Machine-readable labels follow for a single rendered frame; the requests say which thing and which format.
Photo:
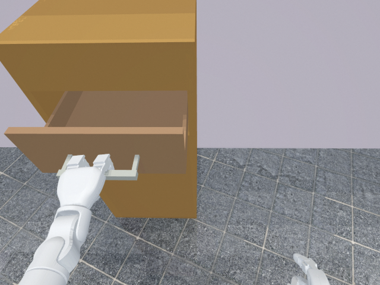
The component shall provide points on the robot right hand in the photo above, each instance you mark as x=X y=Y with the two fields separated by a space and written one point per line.
x=309 y=267

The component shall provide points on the robot left forearm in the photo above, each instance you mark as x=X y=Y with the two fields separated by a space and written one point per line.
x=59 y=254

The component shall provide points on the robot left hand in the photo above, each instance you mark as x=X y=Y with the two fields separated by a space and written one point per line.
x=81 y=184

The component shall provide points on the handle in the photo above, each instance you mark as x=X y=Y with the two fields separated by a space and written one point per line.
x=125 y=175

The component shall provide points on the drawer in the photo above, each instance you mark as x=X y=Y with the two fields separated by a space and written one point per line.
x=152 y=124

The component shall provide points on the cabinet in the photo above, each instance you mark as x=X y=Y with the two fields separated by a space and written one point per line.
x=113 y=45

